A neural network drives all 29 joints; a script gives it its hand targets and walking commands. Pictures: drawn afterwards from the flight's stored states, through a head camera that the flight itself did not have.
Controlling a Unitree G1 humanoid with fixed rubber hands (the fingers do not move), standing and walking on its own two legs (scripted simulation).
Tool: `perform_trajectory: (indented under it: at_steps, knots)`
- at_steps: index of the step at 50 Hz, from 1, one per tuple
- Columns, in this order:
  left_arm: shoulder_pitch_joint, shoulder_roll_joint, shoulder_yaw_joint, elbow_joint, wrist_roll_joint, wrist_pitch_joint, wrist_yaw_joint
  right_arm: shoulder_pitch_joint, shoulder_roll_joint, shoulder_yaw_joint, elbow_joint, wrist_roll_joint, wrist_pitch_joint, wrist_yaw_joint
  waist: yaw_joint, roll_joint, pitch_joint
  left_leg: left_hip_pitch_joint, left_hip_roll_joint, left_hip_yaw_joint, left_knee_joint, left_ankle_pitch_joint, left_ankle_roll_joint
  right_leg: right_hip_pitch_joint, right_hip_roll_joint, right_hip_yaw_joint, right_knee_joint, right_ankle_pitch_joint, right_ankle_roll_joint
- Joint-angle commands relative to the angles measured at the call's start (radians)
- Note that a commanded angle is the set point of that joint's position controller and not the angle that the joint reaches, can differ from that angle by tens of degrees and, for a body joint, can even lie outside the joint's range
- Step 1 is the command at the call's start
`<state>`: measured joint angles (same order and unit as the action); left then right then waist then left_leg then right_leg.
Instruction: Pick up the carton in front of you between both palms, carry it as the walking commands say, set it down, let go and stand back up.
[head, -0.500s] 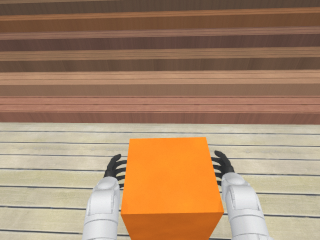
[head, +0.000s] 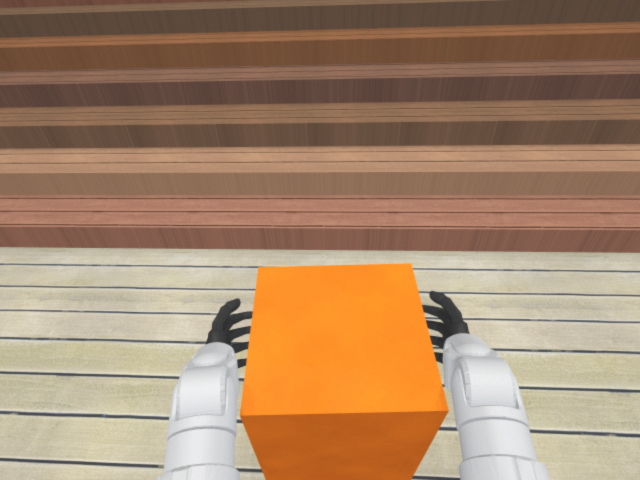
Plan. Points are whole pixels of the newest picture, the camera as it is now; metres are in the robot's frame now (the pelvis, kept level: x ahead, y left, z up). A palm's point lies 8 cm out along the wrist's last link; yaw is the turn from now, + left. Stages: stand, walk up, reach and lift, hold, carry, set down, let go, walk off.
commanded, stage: hold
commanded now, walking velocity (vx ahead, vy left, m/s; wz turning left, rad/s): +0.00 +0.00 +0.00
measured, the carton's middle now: (337, 376) +0.29 +0.00 -0.02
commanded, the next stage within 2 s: carry in 0.36 s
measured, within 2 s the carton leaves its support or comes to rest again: neither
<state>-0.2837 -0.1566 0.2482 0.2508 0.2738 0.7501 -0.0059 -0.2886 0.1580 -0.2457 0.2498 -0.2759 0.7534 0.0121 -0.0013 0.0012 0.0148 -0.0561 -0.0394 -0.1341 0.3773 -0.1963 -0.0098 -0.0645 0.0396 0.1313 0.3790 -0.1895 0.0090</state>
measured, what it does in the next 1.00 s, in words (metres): walks ahead: right foot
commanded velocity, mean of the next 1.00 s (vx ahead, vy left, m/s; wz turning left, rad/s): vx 0.34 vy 0.00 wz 0.00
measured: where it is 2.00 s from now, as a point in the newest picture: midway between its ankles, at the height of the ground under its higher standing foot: (330, 352)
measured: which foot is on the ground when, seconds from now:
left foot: down 0.00-1.00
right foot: down 0.00-0.76, up 0.78-0.96, down 0.98-1.00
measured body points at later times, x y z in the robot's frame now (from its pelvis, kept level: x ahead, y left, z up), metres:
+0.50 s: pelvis +0.02 +0.00 -0.01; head -0.02 +0.00 +0.44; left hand +0.32 +0.15 +0.05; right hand +0.32 -0.15 +0.05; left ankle +0.02 +0.13 -0.74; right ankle +0.02 -0.13 -0.74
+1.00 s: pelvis +0.23 -0.02 -0.02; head +0.24 -0.03 +0.43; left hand +0.52 +0.13 +0.07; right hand +0.51 -0.18 +0.06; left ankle +0.07 +0.10 -0.73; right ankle +0.29 -0.09 -0.75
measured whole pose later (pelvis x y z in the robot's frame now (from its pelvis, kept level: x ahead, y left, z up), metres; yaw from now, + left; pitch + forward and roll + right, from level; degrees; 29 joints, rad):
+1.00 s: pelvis +0.23 -0.02 -0.02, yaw +2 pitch +5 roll -2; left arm -0.17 -0.14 0.10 -0.36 0.08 1.19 0.10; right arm -0.15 0.13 -0.11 -0.42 -0.09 1.21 -0.10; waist -0.03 0.06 -0.10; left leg -0.10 0.10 0.09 0.60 -0.49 -0.03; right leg -0.43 0.00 -0.23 0.55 -0.19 -0.06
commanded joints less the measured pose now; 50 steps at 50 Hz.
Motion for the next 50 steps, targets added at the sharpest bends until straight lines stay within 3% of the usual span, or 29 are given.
perform_trajectory:
  at_steps: [1,17,18,20,21,22,25,28,29,30,31,32,33,34,35,36,37,38,39,40,41,42,43,46,48,49,50]
  knots:
    - [-0.543,-0.911,-0.564,-0.02,-0.258,-0.03,-0.238,-0.521,0.918,0.559,-0.007,0.25,-0.029,0.229,-0.001,-0.001,-0.207,0.005,-0.051,0.071,-0.068,0.054,0.0,0.039,0.049,-0.067,-0.062,0.06,0.005]
    - [-0.488,-0.908,-0.566,-0.046,-0.262,-0.023,-0.233,-0.469,0.907,0.562,-0.038,0.255,-0.024,0.226,0.0,0.001,-0.225,0.036,-0.054,0.065,-0.07,0.154,-0.005,0.066,0.054,-0.062,-0.063,0.156,0.007]
    - [-0.5,-0.902,-0.581,-0.059,-0.273,-0.021,-0.232,-0.483,0.903,0.566,-0.043,0.263,-0.021,0.225,0.001,0.01,-0.231,-0.082,0.116,0.037,0.011,0.028,0.008,-0.048,-0.112,-0.044,0.025,0.023,-0.007]
    - [-0.504,-0.908,-0.602,-0.095,-0.288,-0.015,-0.229,-0.484,0.908,0.596,-0.086,0.282,-0.017,0.22,0.001,0.005,-0.229,-0.162,0.106,-0.01,-0.031,-0.395,0.032,-0.141,-0.092,-0.009,-0.006,-0.383,-0.023]
    - [-0.516,-0.909,-0.625,-0.122,-0.303,-0.009,-0.225,-0.498,0.907,0.619,-0.117,0.299,-0.012,0.216,0.001,0.009,-0.208,-0.2,0.108,-0.022,-0.036,-0.504,0.041,-0.183,-0.09,-0.009,-0.002,-0.487,-0.027]
    - [-0.525,-0.91,-0.648,-0.152,-0.317,-0.001,-0.22,-0.512,0.906,0.639,-0.147,0.312,-0.004,0.211,0.001,0.018,-0.196,-0.212,0.116,-0.025,-0.031,-0.504,0.047,-0.206,-0.092,-0.02,0.016,-0.477,-0.028]
    - [-0.511,-0.89,-0.726,-0.246,-0.369,0.047,-0.202,-0.48,0.888,0.712,-0.23,0.361,0.045,0.192,-0.004,0.062,-0.289,-0.166,0.154,-0.039,-0.016,-0.373,0.067,-0.204,-0.079,-0.096,0.123,-0.28,-0.023]
    - [-0.516,-0.857,-0.785,-0.326,-0.427,0.134,-0.188,-0.473,0.84,0.768,-0.321,0.411,0.131,0.168,-0.007,0.092,-0.278,-0.185,0.192,-0.079,-0.02,-0.449,0.092,-0.261,-0.083,-0.123,0.122,-0.327,-0.023]
    - [-0.523,-0.847,-0.798,-0.34,-0.446,0.167,-0.184,-0.48,0.825,0.781,-0.343,0.426,0.164,0.161,-0.005,0.069,-0.253,-0.234,0.179,-0.049,0.018,-0.427,0.085,-0.236,-0.105,-0.103,0.089,-0.334,-0.031]
    - [-0.509,-0.832,-0.808,-0.348,-0.463,0.199,-0.178,-0.479,0.809,0.793,-0.361,0.443,0.198,0.154,0.003,0.0,-0.242,-0.31,0.142,0.026,0.111,-0.356,0.063,-0.17,-0.153,-0.039,0.039,-0.335,-0.051]
    - [-0.479,-0.814,-0.811,-0.358,-0.477,0.23,-0.172,-0.473,0.805,0.808,-0.382,0.462,0.232,0.148,0.013,-0.132,-0.245,-0.423,0.092,0.127,0.266,-0.271,0.035,-0.068,-0.23,0.08,-0.027,-0.324,-0.089]
    - [-0.446,-0.798,-0.807,-0.367,-0.486,0.255,-0.164,-0.479,0.813,0.825,-0.408,0.489,0.264,0.147,0.02,-0.255,-0.241,-0.552,0.054,0.21,0.375,-0.244,0.01,0.039,-0.308,0.218,-0.063,-0.196,-0.142]
    - [-0.42,-0.796,-0.809,-0.398,-0.489,0.279,-0.154,-0.483,0.823,0.845,-0.433,0.518,0.29,0.149,0.024,-0.264,-0.209,-0.644,0.05,0.239,0.326,-0.304,0.007,0.099,-0.348,0.274,-0.063,-0.036,-0.19]
    - [-0.418,-0.801,-0.817,-0.449,-0.493,0.302,-0.145,-0.481,0.835,0.859,-0.457,0.546,0.31,0.153,0.031,-0.208,-0.213,-0.621,0.052,0.244,0.258,-0.307,0.01,0.11,-0.347,0.241,-0.032,0.112,-0.203]
    - [-0.421,-0.808,-0.828,-0.496,-0.504,0.324,-0.138,-0.462,0.851,0.868,-0.477,0.569,0.327,0.156,0.026,-0.163,-0.257,-0.516,0.046,0.258,0.161,-0.24,0.015,0.089,-0.325,0.159,0.018,0.168,-0.182]
    - [-0.417,-0.82,-0.842,-0.537,-0.52,0.344,-0.134,-0.44,0.864,0.869,-0.495,0.586,0.343,0.156,0.016,-0.12,-0.315,-0.32,0.042,0.268,0.081,-0.153,0.021,-0.009,-0.284,0.05,0.084,0.133,-0.138]
    - [-0.412,-0.832,-0.855,-0.579,-0.54,0.364,-0.135,-0.409,0.873,0.862,-0.503,0.585,0.356,0.153,0.001,-0.057,-0.37,-0.091,0.067,0.221,0.006,-0.118,0.04,-0.149,-0.21,-0.111,0.198,0.135,-0.076]
    - [-0.439,-0.845,-0.873,-0.627,-0.568,0.387,-0.143,-0.361,0.86,0.84,-0.501,0.558,0.367,0.145,-0.017,0.151,-0.385,0.141,0.203,-0.02,-0.029,0.009,0.109,-0.38,-0.124,-0.25,0.451,0.152,-0.009]
    - [-0.442,-0.85,-0.886,-0.648,-0.589,0.406,-0.154,-0.311,0.853,0.827,-0.511,0.531,0.377,0.136,-0.022,0.331,-0.359,0.341,0.364,-0.226,-0.011,0.402,0.197,-0.675,-0.06,-0.311,0.576,-0.153,0.026]
    - [-0.426,-0.864,-0.892,-0.638,-0.601,0.415,-0.165,-0.296,0.846,0.826,-0.556,0.519,0.39,0.126,-0.03,0.282,-0.31,0.412,0.412,-0.283,-0.021,0.575,0.257,-0.827,-0.053,-0.257,0.591,-0.383,0.007]
    - [-0.413,-0.868,-0.881,-0.638,-0.612,0.42,-0.172,-0.311,0.869,0.84,-0.595,0.523,0.402,0.12,-0.038,0.172,-0.293,0.448,0.424,-0.255,-0.017,0.573,0.263,-0.877,-0.077,-0.232,0.564,-0.451,-0.005]
    - [-0.391,-0.867,-0.877,-0.647,-0.618,0.425,-0.175,-0.315,0.891,0.846,-0.629,0.534,0.409,0.118,-0.043,0.108,-0.304,0.454,0.419,-0.208,-0.024,0.514,0.237,-0.871,-0.09,-0.226,0.499,-0.46,-0.013]
    - [-0.355,-0.865,-0.873,-0.654,-0.617,0.428,-0.175,-0.311,0.897,0.852,-0.667,0.544,0.414,0.119,-0.043,0.09,-0.301,0.423,0.397,-0.139,-0.036,0.48,0.194,-0.816,-0.096,-0.236,0.402,-0.378,-0.014]
    - [-0.321,-0.855,-0.858,-0.679,-0.592,0.438,-0.157,-0.337,0.855,0.868,-0.722,0.58,0.436,0.127,-0.017,0.161,-0.342,0.172,0.292,0.118,-0.025,0.428,0.1,-0.42,-0.03,-0.328,0.168,-0.099,-0.02]
    - [-0.292,-0.838,-0.84,-0.682,-0.571,0.447,-0.145,-0.318,0.82,0.874,-0.733,0.594,0.454,0.135,0.009,0.104,-0.405,-0.103,0.215,0.278,0.163,0.431,0.044,0.054,0.022,-0.417,0.068,0.055,-0.033]
    - [-0.263,-0.819,-0.823,-0.671,-0.557,0.455,-0.14,-0.333,0.793,0.872,-0.74,0.597,0.463,0.14,0.034,0.017,-0.457,-0.266,0.182,0.315,0.343,0.241,0.01,0.261,-0.085,-0.28,0.046,-0.047,-0.048]
    - [-0.254,-0.796,-0.804,-0.655,-0.532,0.461,-0.133,-0.372,0.769,0.872,-0.756,0.605,0.478,0.147,0.044,-0.229,-0.439,-0.462,0.074,0.332,0.624,-0.05,-0.028,0.286,-0.373,0.247,-0.135,-0.204,-0.139]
